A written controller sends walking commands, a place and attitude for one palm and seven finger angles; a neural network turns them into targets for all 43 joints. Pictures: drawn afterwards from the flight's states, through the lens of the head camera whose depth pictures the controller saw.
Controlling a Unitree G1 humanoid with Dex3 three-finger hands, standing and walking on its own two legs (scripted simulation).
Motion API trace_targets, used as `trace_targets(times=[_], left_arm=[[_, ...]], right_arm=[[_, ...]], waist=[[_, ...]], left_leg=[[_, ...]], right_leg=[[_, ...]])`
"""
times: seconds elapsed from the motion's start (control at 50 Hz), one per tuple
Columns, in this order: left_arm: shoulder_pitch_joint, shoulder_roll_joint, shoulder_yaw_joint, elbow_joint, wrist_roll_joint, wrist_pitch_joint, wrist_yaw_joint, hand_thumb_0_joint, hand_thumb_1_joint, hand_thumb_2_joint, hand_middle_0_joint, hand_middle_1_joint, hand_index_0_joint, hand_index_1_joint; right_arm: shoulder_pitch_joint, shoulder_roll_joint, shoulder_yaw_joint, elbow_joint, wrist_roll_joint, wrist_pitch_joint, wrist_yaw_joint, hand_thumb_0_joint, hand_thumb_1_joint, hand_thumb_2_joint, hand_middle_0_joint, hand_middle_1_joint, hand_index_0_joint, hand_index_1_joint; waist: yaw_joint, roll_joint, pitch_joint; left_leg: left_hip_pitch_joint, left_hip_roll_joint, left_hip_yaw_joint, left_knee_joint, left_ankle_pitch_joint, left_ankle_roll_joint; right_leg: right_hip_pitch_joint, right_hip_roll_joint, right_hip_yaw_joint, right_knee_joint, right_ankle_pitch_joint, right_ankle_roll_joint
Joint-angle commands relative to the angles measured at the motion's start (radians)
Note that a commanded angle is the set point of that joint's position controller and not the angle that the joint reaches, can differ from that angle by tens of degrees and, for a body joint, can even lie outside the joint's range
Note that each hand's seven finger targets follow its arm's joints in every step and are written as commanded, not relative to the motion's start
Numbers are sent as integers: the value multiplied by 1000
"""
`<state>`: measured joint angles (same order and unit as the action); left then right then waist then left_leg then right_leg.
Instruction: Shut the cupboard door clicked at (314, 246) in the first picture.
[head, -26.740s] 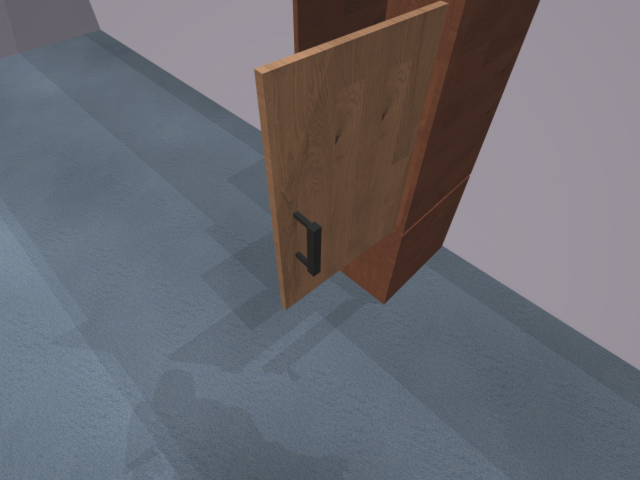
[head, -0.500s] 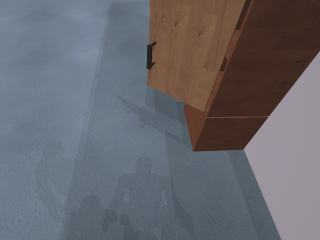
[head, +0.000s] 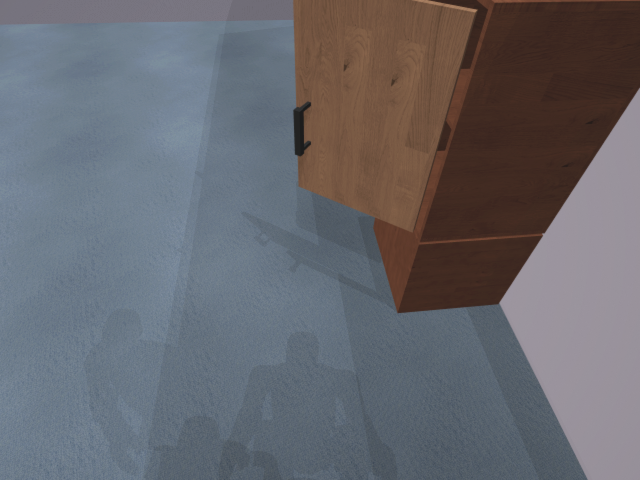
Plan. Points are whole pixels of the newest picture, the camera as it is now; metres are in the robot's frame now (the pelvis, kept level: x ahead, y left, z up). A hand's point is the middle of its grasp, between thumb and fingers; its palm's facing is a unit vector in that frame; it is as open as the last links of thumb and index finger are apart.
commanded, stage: let the arm hang, fingers relaxed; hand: left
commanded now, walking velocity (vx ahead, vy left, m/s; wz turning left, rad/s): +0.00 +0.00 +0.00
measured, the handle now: (303, 129) +0.99 +0.10 -0.11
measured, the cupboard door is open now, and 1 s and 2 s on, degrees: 53 53 53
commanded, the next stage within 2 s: look to check the result in 0.22 s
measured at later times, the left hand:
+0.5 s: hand out of the picture +0.05 +0.21 -0.17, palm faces +0.00 -0.96 -0.27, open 7.4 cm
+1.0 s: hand out of the picture +0.10 +0.21 -0.16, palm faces +0.02 -0.95 -0.30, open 7.4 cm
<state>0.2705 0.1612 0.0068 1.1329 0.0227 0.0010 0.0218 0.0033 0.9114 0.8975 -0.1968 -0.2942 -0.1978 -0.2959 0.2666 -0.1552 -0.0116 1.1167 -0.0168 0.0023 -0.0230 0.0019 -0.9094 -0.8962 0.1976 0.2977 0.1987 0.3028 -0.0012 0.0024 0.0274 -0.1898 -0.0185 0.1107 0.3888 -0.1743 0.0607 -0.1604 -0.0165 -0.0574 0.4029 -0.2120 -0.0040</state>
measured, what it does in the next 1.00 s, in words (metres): stands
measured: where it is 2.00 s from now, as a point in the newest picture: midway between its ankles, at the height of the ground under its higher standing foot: outside the picture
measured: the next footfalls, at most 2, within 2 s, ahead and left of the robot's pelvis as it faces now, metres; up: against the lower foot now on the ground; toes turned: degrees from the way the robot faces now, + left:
left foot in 1.34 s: +0.07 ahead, +0.14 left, +0.00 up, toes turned +19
right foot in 1.72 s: +0.12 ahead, -0.11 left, +0.00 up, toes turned +27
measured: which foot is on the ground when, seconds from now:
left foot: down 0.00-1.00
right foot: down 0.00-1.00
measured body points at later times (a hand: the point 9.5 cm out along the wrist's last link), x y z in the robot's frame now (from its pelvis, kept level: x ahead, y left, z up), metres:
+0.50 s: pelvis +0.02 -0.01 +0.00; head +0.04 -0.01 +0.45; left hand +0.05 +0.26 -0.15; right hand +0.05 -0.27 -0.15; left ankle +0.03 +0.08 -0.74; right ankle +0.00 -0.12 -0.74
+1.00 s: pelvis +0.04 -0.02 +0.00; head +0.05 -0.02 +0.45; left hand +0.10 +0.26 -0.14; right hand +0.12 -0.30 -0.14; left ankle +0.03 +0.08 -0.74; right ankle +0.01 -0.12 -0.74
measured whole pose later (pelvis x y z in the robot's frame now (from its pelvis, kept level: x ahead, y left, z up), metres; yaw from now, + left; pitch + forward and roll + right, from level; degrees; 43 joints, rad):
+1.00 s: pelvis +0.04 -0.02 +0.00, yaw +2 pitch -1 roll +0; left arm 0.13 0.29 0.01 1.12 0.02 -0.01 0.01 0.00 0.91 0.90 -0.20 -0.29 -0.20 -0.30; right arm 0.13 -0.29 -0.01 1.11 -0.01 0.00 -0.01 0.00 -0.91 -0.90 0.20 0.30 0.20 0.30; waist -0.01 0.00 0.04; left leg -0.11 -0.01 0.07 0.32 -0.19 0.02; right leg -0.05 0.00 -0.09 0.31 -0.24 -0.03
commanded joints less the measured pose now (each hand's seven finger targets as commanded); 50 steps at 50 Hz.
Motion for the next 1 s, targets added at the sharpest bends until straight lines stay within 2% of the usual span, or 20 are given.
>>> trace_targets(times=[0.0, 0.06, 0.2, 0.3, 0.34, 0.4, 0.48, 0.58, 0.66, 0.84, 0.9, 0.96, 0.98], left_arm=[[53, 127, 26, -20, -2, -12, 11, 0, 900, 900, -200, -300, -200, -300], [36, 140, 27, -23, -2, -16, 11, 0, 900, 900, -200, -300, -200, -300], [-5, 170, 28, -26, -5, -19, 7, 0, 900, 900, -200, -300, -200, -300], [-29, 202, 32, -27, -7, -24, 4, 0, 900, 900, -200, -300, -200, -300], [-34, 214, 34, -28, -6, -25, 4, 0, 900, 900, -200, -300, -200, -300], [-53, 226, 32, -25, -8, -24, 3, 0, 900, 900, -200, -300, -200, -300], [-67, 248, 32, -25, -9, -27, 1, 0, 900, 900, -200, -300, -200, -300], [-90, 275, 35, -29, -9, -32, 1, 0, 900, 900, -200, -300, -200, -300], [-109, 287, 35, -31, -8, -31, 1, 0, 900, 900, -200, -300, -200, -300], [-125, 310, 37, -42, -8, -37, 0, 0, 900, 900, -200, -300, -200, -300], [-136, 314, 38, -45, -10, -34, 0, 0, 900, 900, -200, -300, -200, -300], [-86, 235, 30, -45, -12, -12, 12, 0, 900, 900, -200, -300, -200, -300], [-71, 228, 32, -47, -12, -5, 15, 0, 900, 900, -200, -300, -200, -300]], right_arm=[[43, -143, -20, -28, 0, -14, -9, 0, -900, -900, 200, 300, 200, 300], [28, -150, -21, -29, 2, -18, -9, 0, -900, -900, 200, 300, 200, 300], [-6, -182, -20, -27, 2, -19, -8, 0, -900, -900, 200, 300, 200, 300], [-30, -216, -21, -29, 3, -26, -8, 0, -900, -900, 200, 300, 200, 300], [-39, -229, -22, -30, 6, -26, -8, 0, -900, -900, 200, 300, 200, 300], [-58, -239, -21, -25, 5, -24, -7, 0, -900, -900, 200, 300, 200, 300], [-73, -259, -22, -27, 5, -24, -5, 0, -900, -900, 200, 300, 200, 300], [-96, -282, -22, -28, 6, -27, -4, 0, -900, -900, 200, 300, 200, 300], [-117, -293, -22, -30, 6, -24, -3, 0, -900, -900, 200, 300, 200, 300], [-142, -317, -22, -38, 6, -24, 0, 0, -900, -900, 200, 300, 200, 300], [-145, -318, -22, -42, 5, -23, 1, 0, -900, -900, 200, 300, 200, 300], [-104, -222, -7, -43, 3, -3, 4, 0, -900, -900, 200, 300, 200, 300], [-89, -211, -7, -46, 1, 4, 5, 0, -900, -900, 200, 300, 200, 300]], waist=[[-4, 8, 61], [-5, 12, 45], [-9, 18, 48], [-5, 15, -5], [-4, 5, -6], [-5, 10, 12], [-5, -7, -8], [-7, 3, -43], [-7, 7, -12], [-7, -3, -41], [-7, 14, -40], [-5, 6, -40], [-2, 1, -42]], left_leg=[[-29, 139, -179, -148, -112, -13], [-2, 137, -170, -133, -42, -15], [22, 139, -163, -135, -5, -21], [62, 144, -164, -121, 92, -19], [74, 147, -163, -116, 115, -18], [72, 147, -164, -127, 97, -21], [89, 149, -165, -121, 123, -21], [115, 154, -163, -114, 193, -24], [109, 155, -165, -123, 181, -28], [129, 156, -165, -119, 208, -32], [117, 153, -168, -114, 223, -35], [74, 142, -160, -52, 284, -50], [48, 135, -158, -27, 290, -54]], right_leg=[[-47, -79, 104, -81, 1, -36], [-37, -86, 104, -86, 28, -37], [-24, -91, 109, -105, 39, -37], [16, -98, 109, -104, 93, -39], [18, -99, 105, -109, 103, -39], [17, -104, 108, -121, 90, -39], [34, -110, 110, -129, 117, -40], [67, -118, 105, -127, 193, -42], [57, -119, 105, -140, 183, -40], [86, -126, 106, -150, 244, -41], [103, -132, 95, -139, 255, -39], [105, -151, 54, -69, 297, -24], [114, -159, 47, -45, 307, -25]])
